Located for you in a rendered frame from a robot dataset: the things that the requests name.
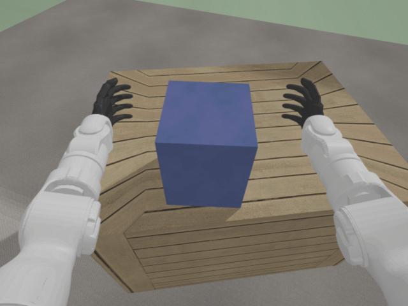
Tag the right robot hand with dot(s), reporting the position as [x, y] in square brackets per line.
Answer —
[311, 102]

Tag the carton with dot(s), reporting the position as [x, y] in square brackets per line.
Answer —
[206, 143]

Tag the right robot upper arm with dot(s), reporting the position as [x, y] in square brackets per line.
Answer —
[374, 235]

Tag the left robot upper arm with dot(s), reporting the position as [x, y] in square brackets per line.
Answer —
[60, 228]

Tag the robot right forearm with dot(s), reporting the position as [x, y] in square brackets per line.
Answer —
[338, 167]

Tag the pedestal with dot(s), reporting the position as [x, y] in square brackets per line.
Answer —
[285, 222]

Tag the robot left forearm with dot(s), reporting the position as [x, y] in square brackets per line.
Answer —
[82, 166]

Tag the left robot hand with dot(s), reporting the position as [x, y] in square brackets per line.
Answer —
[105, 101]

